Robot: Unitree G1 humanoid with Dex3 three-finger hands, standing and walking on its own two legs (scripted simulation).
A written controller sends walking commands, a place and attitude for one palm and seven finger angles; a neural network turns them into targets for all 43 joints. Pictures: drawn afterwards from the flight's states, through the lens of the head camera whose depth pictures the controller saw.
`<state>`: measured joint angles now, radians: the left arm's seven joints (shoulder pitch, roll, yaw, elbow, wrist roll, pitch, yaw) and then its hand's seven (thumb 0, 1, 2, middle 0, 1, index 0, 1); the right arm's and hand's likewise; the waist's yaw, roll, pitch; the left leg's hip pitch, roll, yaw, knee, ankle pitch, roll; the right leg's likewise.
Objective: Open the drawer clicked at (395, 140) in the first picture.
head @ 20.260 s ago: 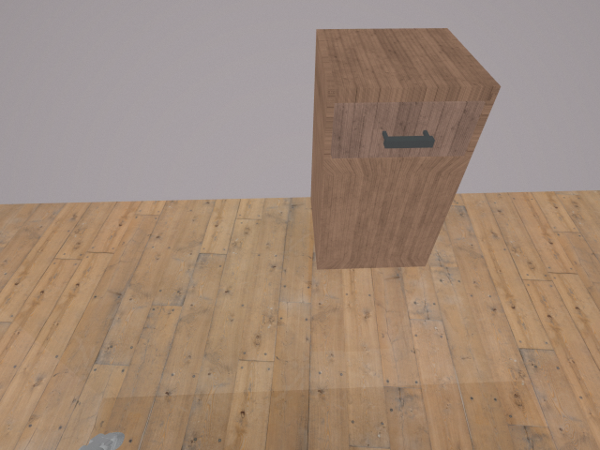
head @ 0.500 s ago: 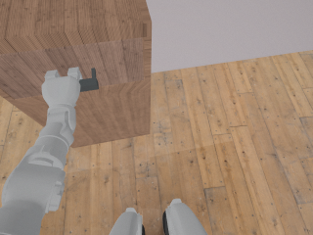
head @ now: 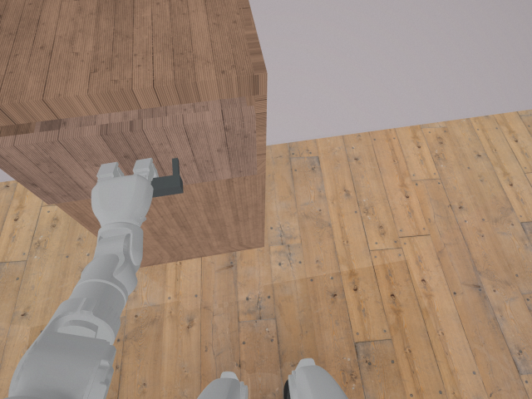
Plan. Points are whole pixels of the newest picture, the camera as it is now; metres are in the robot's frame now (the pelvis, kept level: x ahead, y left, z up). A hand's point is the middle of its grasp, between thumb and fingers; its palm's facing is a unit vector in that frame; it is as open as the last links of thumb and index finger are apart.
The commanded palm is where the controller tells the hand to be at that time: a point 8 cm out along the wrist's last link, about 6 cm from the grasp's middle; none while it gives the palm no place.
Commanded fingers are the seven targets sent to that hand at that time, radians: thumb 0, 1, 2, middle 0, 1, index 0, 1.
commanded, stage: pull the drawer open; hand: left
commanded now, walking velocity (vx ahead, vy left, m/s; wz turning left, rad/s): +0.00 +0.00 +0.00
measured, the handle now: (141, 179) +0.47 +0.22 -0.04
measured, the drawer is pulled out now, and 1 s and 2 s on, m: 0.04 0.17 0.27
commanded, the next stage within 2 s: none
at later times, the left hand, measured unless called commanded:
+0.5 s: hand (137, 248) +0.35 +0.21 -0.06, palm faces -0.04 -0.05 -1.00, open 5.8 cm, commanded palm +0.32 +0.20 +0.00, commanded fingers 0.00 0.90 0.90 -0.40 -1.35 -0.40 -1.35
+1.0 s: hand (137, 287) +0.29 +0.20 -0.06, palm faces -0.03 -0.04 -1.00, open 5.8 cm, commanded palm +0.25 +0.19 +0.00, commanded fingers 0.00 0.90 0.90 -0.40 -1.35 -0.40 -1.35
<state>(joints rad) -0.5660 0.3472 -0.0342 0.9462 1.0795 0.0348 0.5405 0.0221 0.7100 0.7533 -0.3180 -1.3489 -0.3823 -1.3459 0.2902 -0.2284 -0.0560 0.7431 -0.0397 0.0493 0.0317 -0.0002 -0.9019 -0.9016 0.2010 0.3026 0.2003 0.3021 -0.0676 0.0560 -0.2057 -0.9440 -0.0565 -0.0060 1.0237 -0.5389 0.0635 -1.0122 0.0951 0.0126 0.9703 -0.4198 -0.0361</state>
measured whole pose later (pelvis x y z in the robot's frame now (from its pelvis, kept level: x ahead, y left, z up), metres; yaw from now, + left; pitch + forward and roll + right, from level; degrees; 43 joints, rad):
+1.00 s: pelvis -0.02 -0.01 +0.01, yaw +1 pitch +19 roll +0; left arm -0.17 0.22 -0.15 0.65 1.11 0.13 0.61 0.02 0.70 0.78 -0.32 -1.35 -0.40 -1.35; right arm 0.17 -0.21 -0.05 0.70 -0.02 0.05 0.00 0.00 -0.90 -0.90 0.20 0.30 0.20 0.30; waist -0.01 0.04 -0.20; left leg -0.82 -0.07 0.00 1.00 -0.51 0.05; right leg -0.90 0.08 0.02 0.97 -0.40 -0.04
